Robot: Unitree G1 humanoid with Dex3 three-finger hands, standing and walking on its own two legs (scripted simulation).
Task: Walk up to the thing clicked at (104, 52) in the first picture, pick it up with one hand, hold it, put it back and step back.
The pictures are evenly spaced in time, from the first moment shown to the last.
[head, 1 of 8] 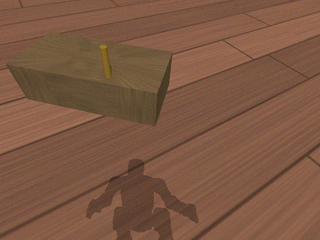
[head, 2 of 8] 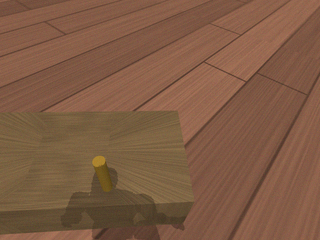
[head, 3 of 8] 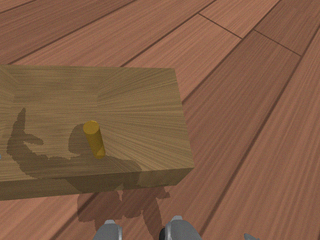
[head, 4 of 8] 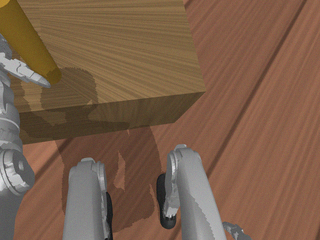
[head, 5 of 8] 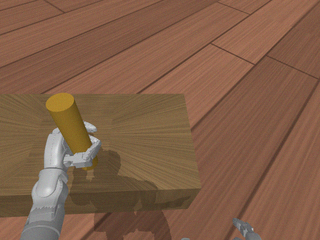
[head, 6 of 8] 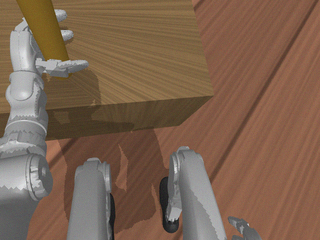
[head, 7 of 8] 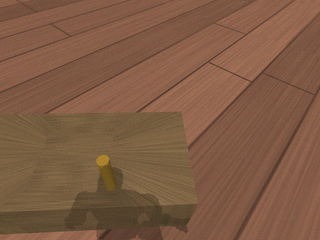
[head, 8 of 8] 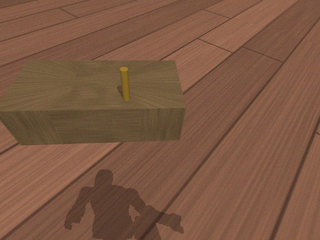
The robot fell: no
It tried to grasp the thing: yes
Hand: left
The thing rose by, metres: 0.35
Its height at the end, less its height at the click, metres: +0.00
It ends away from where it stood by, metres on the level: 0.01
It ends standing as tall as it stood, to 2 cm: yes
